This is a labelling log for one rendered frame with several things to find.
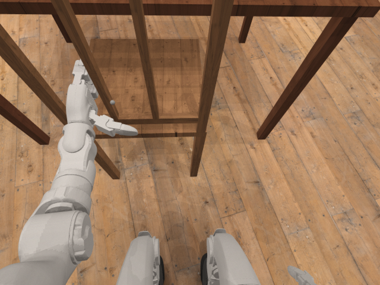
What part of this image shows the robot right thigh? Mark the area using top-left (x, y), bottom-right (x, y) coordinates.
top-left (207, 233), bottom-right (261, 285)

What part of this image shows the robot left upper arm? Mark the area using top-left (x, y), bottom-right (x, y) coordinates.
top-left (0, 210), bottom-right (94, 285)

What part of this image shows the chair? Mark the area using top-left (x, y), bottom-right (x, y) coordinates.
top-left (0, 0), bottom-right (234, 179)

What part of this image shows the table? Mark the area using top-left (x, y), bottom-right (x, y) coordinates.
top-left (0, 0), bottom-right (380, 145)

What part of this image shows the robot right shin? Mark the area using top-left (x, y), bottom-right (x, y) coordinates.
top-left (207, 229), bottom-right (226, 285)

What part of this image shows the robot right hand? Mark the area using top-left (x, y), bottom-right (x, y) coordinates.
top-left (287, 265), bottom-right (317, 285)

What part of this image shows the robot left forearm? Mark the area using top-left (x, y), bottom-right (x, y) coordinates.
top-left (18, 122), bottom-right (97, 262)

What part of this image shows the robot left hand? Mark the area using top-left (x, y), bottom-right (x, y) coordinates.
top-left (66, 59), bottom-right (138, 137)

